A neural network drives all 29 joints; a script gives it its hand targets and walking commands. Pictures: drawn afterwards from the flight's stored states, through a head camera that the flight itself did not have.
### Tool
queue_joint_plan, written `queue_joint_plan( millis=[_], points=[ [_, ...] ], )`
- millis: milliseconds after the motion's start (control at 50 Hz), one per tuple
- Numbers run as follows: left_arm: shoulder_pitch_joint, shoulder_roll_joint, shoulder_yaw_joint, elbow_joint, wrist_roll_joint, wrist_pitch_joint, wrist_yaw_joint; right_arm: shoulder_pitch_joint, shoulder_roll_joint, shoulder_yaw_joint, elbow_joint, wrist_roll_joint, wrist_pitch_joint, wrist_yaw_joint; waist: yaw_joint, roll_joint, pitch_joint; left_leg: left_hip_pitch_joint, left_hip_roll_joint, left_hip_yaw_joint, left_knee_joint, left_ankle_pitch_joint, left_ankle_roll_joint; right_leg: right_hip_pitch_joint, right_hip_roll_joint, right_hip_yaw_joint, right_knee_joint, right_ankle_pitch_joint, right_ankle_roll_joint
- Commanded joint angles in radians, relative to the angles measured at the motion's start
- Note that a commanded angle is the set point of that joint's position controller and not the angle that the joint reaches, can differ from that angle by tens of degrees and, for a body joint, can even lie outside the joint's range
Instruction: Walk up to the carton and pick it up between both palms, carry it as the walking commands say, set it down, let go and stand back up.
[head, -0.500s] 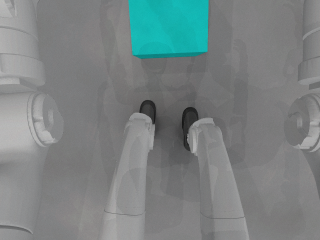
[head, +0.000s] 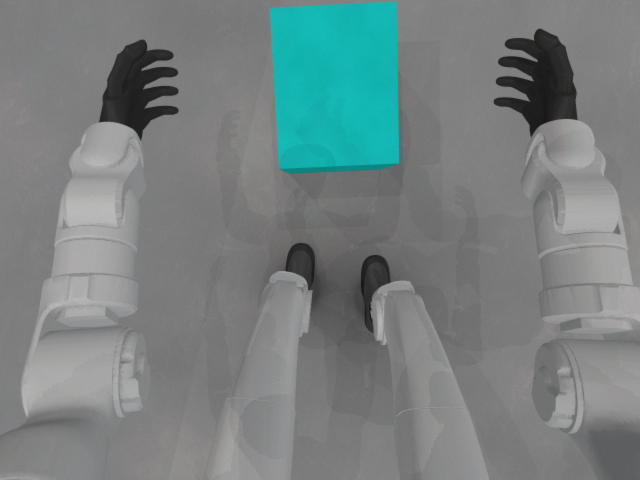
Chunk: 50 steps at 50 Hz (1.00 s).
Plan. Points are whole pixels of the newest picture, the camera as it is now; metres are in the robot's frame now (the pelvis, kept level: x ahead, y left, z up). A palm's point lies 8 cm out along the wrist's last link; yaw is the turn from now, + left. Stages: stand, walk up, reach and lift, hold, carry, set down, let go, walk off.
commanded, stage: let go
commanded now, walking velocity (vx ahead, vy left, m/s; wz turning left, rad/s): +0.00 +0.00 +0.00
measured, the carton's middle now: (334, 101) +0.57 +0.02 -0.59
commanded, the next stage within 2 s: stand in 1.14 s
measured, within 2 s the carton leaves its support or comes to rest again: neither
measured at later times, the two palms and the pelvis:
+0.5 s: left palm (83, 298) +0.28 +0.23 -0.02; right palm out of the picture +0.31 -0.22 -0.02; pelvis +0.07 +0.00 +0.05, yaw +0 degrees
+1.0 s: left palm (97, 333) +0.26 +0.21 -0.01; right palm out of the picture +0.27 -0.25 +0.01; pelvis +0.10 -0.02 +0.07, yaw +0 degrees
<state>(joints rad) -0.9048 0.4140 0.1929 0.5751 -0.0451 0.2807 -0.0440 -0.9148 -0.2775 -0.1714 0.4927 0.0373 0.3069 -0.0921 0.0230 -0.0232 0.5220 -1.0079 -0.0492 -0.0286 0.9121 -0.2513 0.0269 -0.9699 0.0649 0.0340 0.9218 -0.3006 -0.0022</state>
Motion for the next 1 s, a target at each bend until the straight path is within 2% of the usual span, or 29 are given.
queue_joint_plan(
  millis=[0,40,80,140,160,180,200,220,280,340,360,400,440,480,500,520,580,620,640,700,720,780,800,840,860,920,940,960,980],
  points=[
    [0.149,0.14,0.012,-0.269,0.012,-0.063,-0.001,0.16,-0.105,0.01,-0.222,0.018,-0.056,0.022,0.02,0.058,-1.859,0.954,0.028,-0.038,-0.05,0.631,-0.038,0.413,0.001,-0.023,-0.1,0.385,0.034],
    [0.146,0.041,-0.028,-0.167,-0.026,-0.076,-0.018,0.14,-0.067,0.03,-0.09,0.021,-0.082,0.044,0.007,0.045,-1.511,0.811,0.03,-0.046,-0.107,0.462,-0.027,0.285,-0.012,-0.021,-0.165,0.221,0.028],
    [0.192,0.034,-0.023,-0.235,-0.03,-0.124,-0.018,0.101,-0.085,0.011,-0.3,0.02,-0.142,0.057,0.021,0.019,-1.638,0.871,0.038,-0.069,-0.096,0.609,-0.032,0.373,-0.007,-0.017,-0.144,0.345,0.028],
    [0.459,-0.016,-0.031,-0.151,0.016,-0.15,-0.033,0.396,-0.047,0.021,-0.148,-0.038,-0.169,0.064,-0.007,-0.003,-1.396,0.753,0.028,-0.015,-0.159,0.41,-0.033,0.485,-0.025,0.003,-0.212,0.279,0.031],
    [0.323,-0.013,-0.018,-0.177,0.024,-0.168,-0.023,0.279,-0.087,-0.024,-0.083,-0.053,-0.17,0.077,0.0,0.035,-1.253,0.654,0.04,-0.032,-0.179,0.376,-0.039,0.356,-0.032,0.006,-0.194,0.228,0.028],
    [0.511,-0.043,-0.025,-0.12,0.062,-0.168,-0.032,0.508,-0.003,0.001,0.017,-0.075,-0.173,0.074,0.004,0.016,-1.156,0.686,0.04,-0.027,-0.226,0.275,-0.038,0.389,-0.034,0.001,-0.247,0.14,0.03],
    [0.366,-0.044,-0.028,-0.105,0.038,-0.171,-0.031,0.331,-0.044,-0.01,-0.01,-0.06,-0.178,0.091,-0.009,0.028,-0.981,0.585,0.046,-0.025,-0.25,0.118,-0.033,0.256,-0.041,-0.011,-0.255,0.003,0.026],
    [0.563,-0.068,-0.047,-0.154,0.059,-0.184,-0.031,0.57,-0.032,0.001,-0.029,-0.08,-0.191,0.094,-0.009,0.053,-1.051,0.723,0.05,-0.024,-0.286,0.136,-0.05,0.328,-0.038,-0.026,-0.282,0.009,0.021],
    [0.513,-0.08,-0.037,-0.054,0.064,-0.185,-0.03,0.485,-0.018,-0.004,0.104,-0.061,-0.204,0.11,0.007,0.082,-0.819,0.615,0.061,-0.001,-0.346,-0.02,-0.06,0.315,-0.052,-0.036,-0.328,-0.109,0.01],
    [0.773,-0.119,-0.073,-0.09,0.059,-0.202,-0.021,0.716,0.022,0.058,-0.004,-0.059,-0.236,0.119,0.004,0.03,-0.892,0.754,0.058,-0.006,-0.375,0.113,-0.054,0.513,-0.042,-0.03,-0.368,0.047,0.007],
    [0.674,-0.117,-0.089,-0.108,0.046,-0.215,-0.026,0.631,0.003,0.035,0.002,-0.075,-0.25,0.113,-0.015,0.023,-0.839,0.714,0.053,0.0,-0.374,0.146,-0.055,0.424,-0.036,-0.035,-0.369,0.071,0.009],
    [0.8,-0.11,-0.097,-0.205,0.052,-0.227,-0.014,0.803,-0.023,0.024,-0.021,-0.082,-0.251,0.119,-0.03,0.093,-0.868,0.865,0.062,-0.004,-0.403,0.145,-0.077,0.519,-0.032,-0.039,-0.386,0.051,0.004],
    [0.845,-0.097,-0.066,-0.164,0.081,-0.228,-0.013,0.764,-0.029,0.045,-0.063,-0.076,-0.259,0.129,0.017,0.047,-0.74,0.797,0.048,0.006,-0.432,0.081,-0.058,0.559,-0.049,-0.04,-0.423,0.028,0.011],
    [0.955,-0.139,-0.105,-0.206,0.059,-0.236,-0.024,0.921,0.0,0.057,-0.056,-0.087,-0.267,0.118,-0.017,0.011,-0.736,0.839,0.033,0.025,-0.453,0.165,-0.06,0.646,-0.044,-0.034,-0.456,0.132,0.014],
    [0.913,-0.106,-0.088,-0.233,0.06,-0.237,-0.02,0.931,-0.028,0.039,-0.058,-0.085,-0.264,0.125,-0.036,0.062,-0.676,0.844,0.036,0.02,-0.476,0.152,-0.06,0.671,-0.037,-0.037,-0.459,0.132,0.002],
    [0.988,-0.134,-0.113,-0.224,0.054,-0.243,-0.027,0.926,-0.001,0.09,-0.129,-0.051,-0.283,0.135,-0.002,0.047,-0.693,0.901,0.039,0.004,-0.475,0.175,-0.047,0.674,-0.048,-0.023,-0.481,0.144,0.005],
    [0.968,-0.106,-0.117,-0.299,0.049,-0.247,-0.029,0.926,-0.014,0.092,-0.197,-0.052,-0.285,0.142,0.0,0.004,-0.648,0.912,0.028,0.008,-0.48,0.182,-0.046,0.714,-0.043,-0.023,-0.501,0.167,0.011],
    [1.019,-0.091,-0.138,-0.272,0.025,-0.245,-0.039,1.013,-0.02,0.081,-0.199,-0.062,-0.28,0.13,-0.069,-0.033,-0.639,0.959,0.018,0.015,-0.475,0.244,-0.042,0.745,-0.044,-0.012,-0.508,0.296,0.022],
    [1.033,-0.092,-0.098,-0.272,0.042,-0.233,-0.03,1.025,-0.018,0.096,-0.181,-0.042,-0.271,0.146,-0.005,-0.004,-0.658,0.984,0.012,0.028,-0.486,0.212,-0.045,0.753,-0.047,-0.017,-0.512,0.227,0.018],
    [1.087,-0.096,-0.106,-0.222,0.041,-0.21,-0.038,1.031,-0.012,0.121,-0.206,-0.037,-0.253,0.149,0.013,-0.046,-0.571,0.961,0.012,0.018,-0.501,0.192,-0.033,0.785,-0.057,-0.007,-0.53,0.247,0.032],
    [1.062,-0.104,-0.134,-0.25,0.039,-0.208,-0.032,1.035,-0.017,0.101,-0.178,-0.045,-0.242,0.148,-0.026,0.029,-0.507,0.977,0.018,0.019,-0.507,0.179,-0.049,0.773,-0.056,-0.004,-0.532,0.215,0.018],
    [1.078,-0.081,-0.097,-0.241,0.051,-0.197,-0.029,1.062,-0.037,0.102,-0.195,-0.048,-0.236,0.154,-0.004,-0.04,-0.559,0.997,0.003,0.018,-0.503,0.22,-0.036,0.809,-0.056,0.004,-0.539,0.288,0.032],
    [1.101,-0.097,-0.11,-0.227,0.056,-0.192,-0.027,1.097,-0.033,0.101,-0.167,-0.053,-0.221,0.151,-0.014,0.017,-0.538,1.01,0.009,0.018,-0.513,0.233,-0.046,0.827,-0.048,0.002,-0.534,0.301,0.024],
    [1.092,-0.114,-0.115,-0.211,0.05,-0.165,-0.031,1.05,-0.046,0.089,-0.147,-0.062,-0.2,0.153,-0.029,-0.04,-0.453,0.978,0.01,0.016,-0.517,0.188,-0.042,0.786,-0.057,0.004,-0.547,0.234,0.025],
    [1.09,-0.108,-0.118,-0.223,0.053,-0.172,-0.032,1.068,-0.05,0.112,-0.165,-0.053,-0.202,0.157,-0.011,0.046,-0.447,0.971,0.007,0.016,-0.516,0.197,-0.047,0.809,-0.052,0.001,-0.545,0.255,0.019],
    [1.076,-0.1,-0.135,-0.188,0.053,-0.149,-0.031,1.065,-0.039,0.121,-0.155,-0.054,-0.186,0.145,-0.048,-0.002,-0.396,0.966,0.002,0.024,-0.508,0.181,-0.037,0.797,-0.056,0.016,-0.559,0.284,0.023],
    [1.073,-0.074,-0.102,-0.258,0.078,-0.156,-0.026,1.07,-0.033,0.107,-0.179,-0.06,-0.182,0.15,-0.003,-0.011,-0.503,1.0,0.001,0.01,-0.484,0.227,-0.041,0.873,-0.059,0.014,-0.531,0.331,0.028],
    [1.073,-0.052,-0.099,-0.25,0.076,-0.161,-0.022,1.076,-0.032,0.111,-0.166,-0.052,-0.192,0.149,-0.013,-0.027,-0.52,1.014,-0.001,0.003,-0.493,0.276,-0.031,0.869,-0.058,0.006,-0.524,0.393,0.034],
    [1.062,-0.058,-0.112,-0.276,0.07,-0.164,-0.021,1.083,-0.039,0.099,-0.179,-0.056,-0.194,0.143,-0.025,0.03,-0.554,1.045,-0.003,0.012,-0.491,0.276,-0.048,0.873,-0.058,0.014,-0.529,0.398,0.034]
  ],
)
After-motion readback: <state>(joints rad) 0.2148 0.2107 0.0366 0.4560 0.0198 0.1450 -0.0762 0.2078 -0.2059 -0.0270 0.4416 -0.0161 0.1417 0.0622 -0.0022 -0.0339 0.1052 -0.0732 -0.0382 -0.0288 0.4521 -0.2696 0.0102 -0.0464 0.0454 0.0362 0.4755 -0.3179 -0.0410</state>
